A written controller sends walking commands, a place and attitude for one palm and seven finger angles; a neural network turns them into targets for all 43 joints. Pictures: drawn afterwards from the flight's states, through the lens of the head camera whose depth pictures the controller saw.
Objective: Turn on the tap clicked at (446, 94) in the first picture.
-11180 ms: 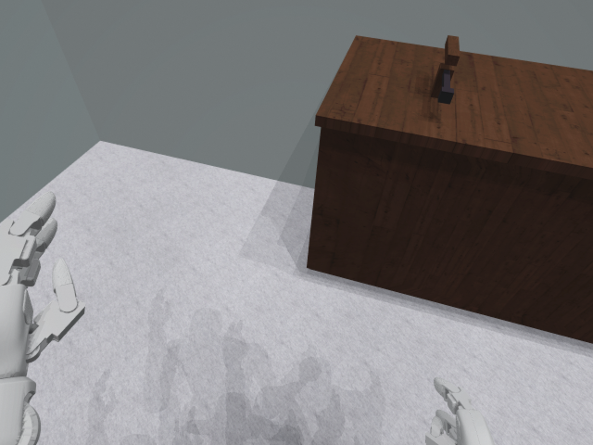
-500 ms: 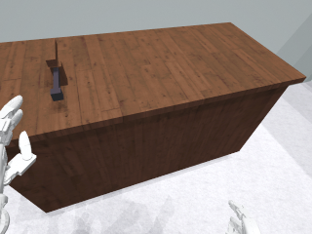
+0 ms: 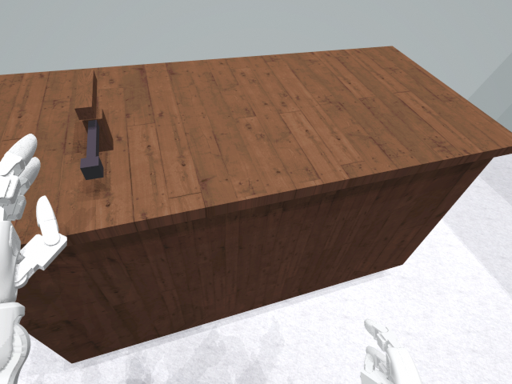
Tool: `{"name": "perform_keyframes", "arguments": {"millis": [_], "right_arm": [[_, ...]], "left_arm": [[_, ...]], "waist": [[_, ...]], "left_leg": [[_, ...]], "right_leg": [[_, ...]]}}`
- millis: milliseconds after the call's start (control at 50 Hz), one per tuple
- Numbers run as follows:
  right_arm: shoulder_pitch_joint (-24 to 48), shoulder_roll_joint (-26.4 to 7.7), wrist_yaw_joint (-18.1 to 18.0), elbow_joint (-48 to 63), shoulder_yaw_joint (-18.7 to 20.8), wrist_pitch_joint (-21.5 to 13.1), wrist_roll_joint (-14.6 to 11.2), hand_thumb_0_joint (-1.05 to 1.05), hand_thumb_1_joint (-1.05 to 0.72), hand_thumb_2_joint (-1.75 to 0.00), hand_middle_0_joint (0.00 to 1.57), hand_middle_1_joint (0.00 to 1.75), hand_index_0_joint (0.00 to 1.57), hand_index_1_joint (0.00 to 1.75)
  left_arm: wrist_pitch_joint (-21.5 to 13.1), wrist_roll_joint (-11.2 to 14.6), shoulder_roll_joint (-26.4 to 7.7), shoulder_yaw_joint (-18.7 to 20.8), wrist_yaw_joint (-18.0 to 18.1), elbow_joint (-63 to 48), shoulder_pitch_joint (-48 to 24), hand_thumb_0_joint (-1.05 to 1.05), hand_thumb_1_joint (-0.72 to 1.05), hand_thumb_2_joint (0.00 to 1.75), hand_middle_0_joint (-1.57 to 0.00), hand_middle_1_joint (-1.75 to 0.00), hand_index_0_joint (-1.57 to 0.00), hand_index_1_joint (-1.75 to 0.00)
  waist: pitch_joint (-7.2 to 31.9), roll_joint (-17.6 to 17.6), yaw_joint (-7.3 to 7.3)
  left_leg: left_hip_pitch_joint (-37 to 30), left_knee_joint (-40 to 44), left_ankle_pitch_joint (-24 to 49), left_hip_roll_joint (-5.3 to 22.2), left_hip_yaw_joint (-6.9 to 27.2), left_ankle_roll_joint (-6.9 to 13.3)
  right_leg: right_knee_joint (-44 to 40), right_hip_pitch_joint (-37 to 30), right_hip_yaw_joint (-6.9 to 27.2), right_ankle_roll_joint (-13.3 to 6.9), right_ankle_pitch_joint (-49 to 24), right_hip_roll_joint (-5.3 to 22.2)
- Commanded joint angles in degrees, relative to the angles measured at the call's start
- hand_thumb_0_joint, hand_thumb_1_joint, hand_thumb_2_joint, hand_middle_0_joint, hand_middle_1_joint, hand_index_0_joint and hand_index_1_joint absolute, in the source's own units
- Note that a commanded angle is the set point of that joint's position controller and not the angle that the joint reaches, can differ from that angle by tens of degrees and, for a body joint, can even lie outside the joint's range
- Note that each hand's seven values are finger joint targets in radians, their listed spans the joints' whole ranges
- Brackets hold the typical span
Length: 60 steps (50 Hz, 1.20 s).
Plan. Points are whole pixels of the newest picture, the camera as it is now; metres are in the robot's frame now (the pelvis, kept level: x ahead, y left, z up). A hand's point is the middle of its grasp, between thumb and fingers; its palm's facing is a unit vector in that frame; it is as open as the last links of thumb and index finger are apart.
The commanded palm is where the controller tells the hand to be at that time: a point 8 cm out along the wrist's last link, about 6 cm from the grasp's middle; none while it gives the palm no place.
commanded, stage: shuffle to correct the standing spot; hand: left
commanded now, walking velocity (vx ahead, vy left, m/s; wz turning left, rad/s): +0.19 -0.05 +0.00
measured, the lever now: (92, 168) +0.41 +0.33 +0.09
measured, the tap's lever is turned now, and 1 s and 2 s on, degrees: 0 0 0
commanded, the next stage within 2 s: come to a stop and stand still in 0.44 s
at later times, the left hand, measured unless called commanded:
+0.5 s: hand (91, 178) +0.30 +0.25 +0.19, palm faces +0.38 -0.84 -0.39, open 7.5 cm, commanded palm +0.22 +0.29 +0.19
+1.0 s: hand (122, 171) +0.32 +0.22 +0.18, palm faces +0.38 -0.84 -0.39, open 7.5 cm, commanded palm +0.27 +0.26 +0.19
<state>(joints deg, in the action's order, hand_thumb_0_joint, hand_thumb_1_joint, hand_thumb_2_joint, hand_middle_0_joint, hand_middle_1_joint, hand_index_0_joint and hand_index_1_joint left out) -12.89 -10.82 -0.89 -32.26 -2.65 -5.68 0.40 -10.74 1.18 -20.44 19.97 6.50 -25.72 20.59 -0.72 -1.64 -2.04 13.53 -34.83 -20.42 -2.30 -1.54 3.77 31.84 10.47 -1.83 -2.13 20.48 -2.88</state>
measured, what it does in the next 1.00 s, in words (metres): walks ahead: left foot, then right foot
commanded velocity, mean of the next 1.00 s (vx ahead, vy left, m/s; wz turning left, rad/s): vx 0.04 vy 0.00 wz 0.00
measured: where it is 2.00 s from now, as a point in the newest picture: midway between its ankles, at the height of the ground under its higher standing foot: outside the picture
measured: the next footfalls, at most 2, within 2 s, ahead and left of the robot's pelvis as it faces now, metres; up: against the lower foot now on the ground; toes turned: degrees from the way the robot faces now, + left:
left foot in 0.32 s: +0.17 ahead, +0.07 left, +0.00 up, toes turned +0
right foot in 0.66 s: +0.17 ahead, -0.14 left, +0.00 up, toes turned -4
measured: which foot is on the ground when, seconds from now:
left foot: down 0.00-0.10, up 0.12-0.30, down 0.32-1.00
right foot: down 0.00-0.32, up 0.34-0.64, down 0.66-1.00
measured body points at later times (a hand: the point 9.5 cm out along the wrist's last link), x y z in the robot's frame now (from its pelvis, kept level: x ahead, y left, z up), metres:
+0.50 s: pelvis +0.06 +0.01 +0.00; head +0.09 +0.03 +0.44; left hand +0.27 +0.29 +0.21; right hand +0.25 -0.19 -0.08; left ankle +0.13 +0.11 -0.73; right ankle +0.07 -0.12 -0.65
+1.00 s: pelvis +0.10 -0.02 +0.00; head +0.12 +0.01 +0.45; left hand +0.30 +0.27 +0.20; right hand +0.29 -0.26 -0.05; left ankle +0.13 +0.07 -0.73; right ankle +0.13 -0.14 -0.73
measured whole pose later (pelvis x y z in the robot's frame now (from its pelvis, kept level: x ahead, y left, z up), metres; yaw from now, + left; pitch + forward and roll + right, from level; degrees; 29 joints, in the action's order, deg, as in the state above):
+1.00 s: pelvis +0.10 -0.02 +0.00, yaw -1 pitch -2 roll -1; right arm -10.6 -12.0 -3.3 -31.3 -0.4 -6.5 0.3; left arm -11.2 1.2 -23.8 21.2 8.5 -31.7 25.0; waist -3.6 -3.6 -0.3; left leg 16.1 -32.9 -15.2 0.1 -3.9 2.2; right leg 32.1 15.9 -3.8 0.1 15.0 1.9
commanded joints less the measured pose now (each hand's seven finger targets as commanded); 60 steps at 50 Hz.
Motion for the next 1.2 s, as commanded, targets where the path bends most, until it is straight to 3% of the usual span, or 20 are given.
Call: {"name": "perform_keyframes", "arguments": {"millis": [0,60,100,160,240,260,300,340,460,580,620,640,720,900,1040,1060,1080,1100,1140,1180], "right_arm": [[5.6,-7.6,-0.6,9.5,3.9,-2.0,-0.6,0.0,-0.9,-0.9,0.2,0.3,0.2,0.3],[6.1,-7.2,-0.4,10.0,4.5,-1.2,-1.1,0.0,-0.9,-0.9,0.2,0.3,0.2,0.3],[7.1,-7.1,-0.4,9.9,4.3,-1.4,-1.4,0.0,-0.9,-0.9,0.2,0.3,0.2,0.3],[7.6,-5.7,-0.2,9.2,2.9,-1.0,-0.7,0.0,-0.9,-0.9,0.2,0.3,0.2,0.3],[6.2,-5.6,-1.0,7.5,3.6,-1.8,-0.2,0.0,-0.9,-0.9,0.2,0.3,0.2,0.3],[5.0,-6.4,-1.4,7.3,4.6,-1.9,-0.3,0.0,-0.9,-0.9,0.2,0.3,0.2,0.3],[6.3,-8.6,-1.7,9.6,6.1,-1.7,-0.7,0.0,-0.9,-0.9,0.2,0.3,0.2,0.3],[6.4,-6.7,-0.9,9.0,4.9,-1.9,0.0,0.0,-0.9,-0.9,0.2,0.3,0.2,0.3],[6.6,-7.8,1.3,8.8,5.9,-2.5,-0.4,0.0,-0.9,-0.9,0.2,0.3,0.2,0.3],[4.4,-7.3,-0.8,8.8,4.6,-2.1,-0.8,0.0,-0.9,-0.9,0.2,0.3,0.2,0.3],[3.8,-6.6,-1.5,8.1,4.2,-2.3,-0.5,0.0,-0.9,-0.9,0.2,0.3,0.2,0.3],[3.7,-5.8,-1.6,7.9,4.0,-2.4,-0.3,0.0,-0.9,-0.9,0.2,0.3,0.2,0.3],[6.1,-6.2,-2.1,6.0,3.4,-3.8,-0.9,0.0,-0.9,-0.9,0.2,0.3,0.2,0.3],[8.9,-7.4,-2.9,9.0,3.9,-3.0,-0.1,0.0,-0.9,-0.9,0.2,0.3,0.2,0.3],[5.2,-7.7,-2.2,8.2,4.5,-3.8,-0.5,0.0,-0.9,-0.9,0.2,0.3,0.2,0.3],[0.5,-10.2,-1.8,6.6,5.0,-7.3,3.2,0.0,-0.9,-0.9,0.2,0.3,0.2,0.3],[3.5,-2.9,-1.8,4.1,2.9,-7.3,-0.2,0.0,-0.9,-0.9,0.2,0.3,0.2,0.3],[3.9,-7.2,-1.7,7.3,5.4,-6.8,-1.1,0.0,-0.9,-0.9,0.2,0.3,0.2,0.3],[3.0,-8.1,-0.7,7.6,5.4,-6.9,-1.5,0.0,-0.9,-0.9,0.2,0.3,0.2,0.3],[4.8,-7.7,0.5,8.5,4.6,-6.5,-1.6,0.0,-0.9,-0.9,0.2,0.3,0.2,0.3]], "left_arm": [[-3.3,0.5,-10.4,6.2,0.9,-12.0,-4.1,0.0,0.9,0.9,-0.2,-0.3,-0.2,-0.3],[-3.8,1.6,-10.7,7.4,1.5,-13.2,-2.5,0.0,0.9,0.9,-0.2,-0.3,-0.2,-0.3],[-5.0,1.8,-12.1,9.3,2.3,-14.3,-2.2,0.0,0.9,0.9,-0.2,-0.3,-0.2,-0.3],[-5.8,1.7,-10.8,7.8,2.6,-17.3,-2.6,0.0,0.9,0.9,-0.2,-0.3,-0.2,-0.3],[-5.2,1.4,-10.1,6.5,2.5,-17.6,-7.1,0.0,0.9,0.9,-0.2,-0.3,-0.2,-0.3],[-4.8,1.5,-10.2,6.8,2.5,-17.2,-6.4,0.0,0.9,0.9,-0.2,-0.3,-0.2,-0.3],[-5.1,2.2,-10.3,7.1,2.4,-19.3,-5.9,0.0,0.9,0.9,-0.2,-0.3,-0.2,-0.3],[-4.6,1.6,-12.2,8.5,2.1,-18.2,-8.0,0.0,0.9,0.9,-0.2,-0.3,-0.2,-0.3],[-4.9,0.9,-10.5,9.6,0.0,-21.0,2.7,0.0,0.9,0.9,-0.2,-0.3,-0.2,-0.3],[-3.1,0.9,-10.0,10.5,1.5,-12.2,4.2,0.0,0.9,0.9,-0.2,-0.3,-0.2,-0.3],[-2.6,0.6,-10.6,9.4,2.0,-10.5,0.5,0.0,0.9,0.9,-0.2,-0.3,-0.2,-0.3],[-2.2,0.3,-11.0,8.7,2.2,-10.2,-1.8,0.0,0.9,0.9,-0.2,-0.3,-0.2,-0.3],[-1.4,-0.1,-8.8,3.9,3.2,-11.6,-7.2,0.0,0.9,0.9,-0.2,-0.3,-0.2,-0.3],[-4.6,0.6,-12.9,9.7,3.6,-21.8,1.6,0.0,0.9,0.9,-0.2,-0.3,-0.2,-0.3],[-4.0,0.9,-7.8,6.1,2.8,-13.0,3.4,0.0,0.9,0.9,-0.2,-0.3,-0.2,-0.3],[-11.4,-7.9,-54.9,38.6,1.8,-25.4,-58.0,0.0,0.9,0.9,-0.2,-0.3,-0.2,-0.3],[-7.6,-0.7,-14.5,12.1,-1.5,14.4,-18.7,0.0,0.9,0.9,-0.2,-0.3,-0.2,-0.3],[-5.8,2.0,-9.6,9.3,-0.4,5.2,-6.9,0.0,0.9,0.9,-0.2,-0.3,-0.2,-0.3],[-5.5,1.3,-7.4,3.7,-1.1,1.4,-9.7,0.0,0.9,0.9,-0.2,-0.3,-0.2,-0.3],[-5.0,1.2,-5.2,0.8,-1.1,-2.9,-5.1,0.0,0.9,0.9,-0.2,-0.3,-0.2,-0.3]], "waist": [[7.3,5.1,1.23],[8.2,-7.4,0.26],[3.7,-5.9,-1.08],[-0.2,0.0,-0.9],[3.5,2.2,1.37],[6.9,5.6,2.35],[11.9,23.1,2.74],[6.6,9.4,2.95],[4.9,12.9,0.8],[6.4,7.2,1.35],[5.3,0.1,1.94],[4.9,-7.2,2.15],[3.5,-7.7,1.26],[5.9,17.3,-0.33],[9.7,4.3,1.0],[-0.7,1.4,-1.35],[7.8,-2.8,0.67],[7.9,9.0,-0.11],[10.6,13.8,-0.54],[8.1,8.9,-0.9]], "left_leg": [[-1.3,-0.1,28.2,9.1,7.0,-1.6],[16.1,-20.3,13.6,2.4,-1.3,-3.5],[29.3,-29.3,-12.1,3.2,1.3,-3.4],[26.8,-21.5,-5.9,6.9,0.8,-2.9],[-3.1,-0.3,14.7,2.0,-7.8,-3.1],[-12.9,2.9,18.2,1.8,-6.2,-1.8],[-24.0,12.0,21.7,23.7,26.9,10.3],[-16.1,16.2,19.9,25.7,33.4,13.8],[5.7,18.3,4.5,18.6,8.7,6.5],[11.4,12.7,-10.3,14.9,1.2,0.5],[12.2,1.5,-9.9,9.4,-3.0,-2.4],[14.0,-7.9,-7.4,5.2,-4.0,-3.9],[9.8,-10.8,-3.8,5.3,0.4,-4.6],[5.2,15.1,24.2,11.2,9.2,-1.8],[2.3,8.6,19.6,8.0,3.1,-4.5],[9.5,2.9,16.5,6.9,0.7,-2.3],[-0.8,6.4,14.6,2.9,3.8,-2.8],[-6.6,11.6,20.1,4.8,1.1,-3.8],[-4.6,12.0,21.0,8.5,2.4,-2.7],[1.5,13.5,12.1,9.3,3.3,-1.8]], "right_leg": [[-1.1,-3.1,4.5,-2.7,-19.7,4.6],[-5.9,-15.9,21.2,-11.3,-31.2,16.3],[-8.7,-20.6,28.6,-15.3,-37.5,22.5],[-9.0,-14.1,18.0,-11.8,-32.9,19.0],[-2.0,1.2,3.5,-5.7,-26.2,11.1],[7.3,4.9,1.7,-3.3,-26.6,8.8],[37.0,19.5,0.5,2.0,9.8,-0.1],[45.8,25.8,5.8,1.2,9.9,0.9],[25.4,12.5,0.9,1.8,-2.1,7.2],[-1.3,-5.1,-8.1,3.5,-3.7,1.9],[-10.8,-4.8,1.1,1.4,0.9,7.3],[-16.0,-2.8,14.6,-2.5,0.5,15.1],[-13.7,0.8,15.1,-5.9,-15.7,20.9],[3.4,-1.4,-1.5,2.2,-9.9,4.5],[-6.6,-5.1,2.6,1.5,-21.7,6.3],[-12.7,4.7,7.5,1.9,-23.2,9.6],[-9.7,6.2,8.9,-3.6,-19.1,12.9],[-5.5,3.8,7.6,-2.4,-23.1,8.2],[-3.8,0.8,4.9,0.3,-15.1,6.6],[-5.2,-2.1,4.1,1.6,-10.8,6.5]]}}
